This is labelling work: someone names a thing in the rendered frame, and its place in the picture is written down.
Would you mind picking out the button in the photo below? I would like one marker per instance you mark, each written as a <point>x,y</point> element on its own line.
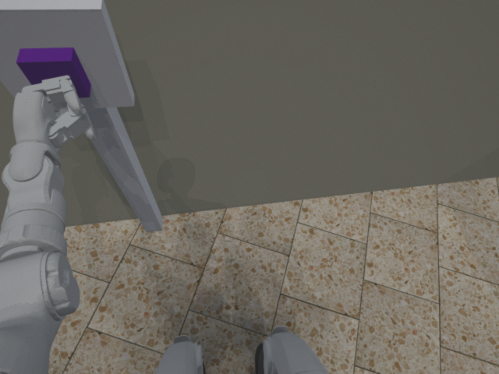
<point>38,64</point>

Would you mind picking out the robot right thigh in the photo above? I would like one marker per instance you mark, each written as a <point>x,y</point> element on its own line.
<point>287,353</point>

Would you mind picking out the left robot shin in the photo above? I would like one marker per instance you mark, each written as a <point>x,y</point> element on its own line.
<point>181,338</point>

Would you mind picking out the robot left upper arm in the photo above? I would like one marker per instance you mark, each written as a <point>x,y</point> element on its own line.
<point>36,293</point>

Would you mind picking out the robot left forearm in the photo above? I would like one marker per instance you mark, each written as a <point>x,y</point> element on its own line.
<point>34,219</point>

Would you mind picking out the left robot hand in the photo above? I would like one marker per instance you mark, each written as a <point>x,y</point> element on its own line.
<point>34,120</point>

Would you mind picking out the panel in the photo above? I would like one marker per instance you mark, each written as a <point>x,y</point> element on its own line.
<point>85,26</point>

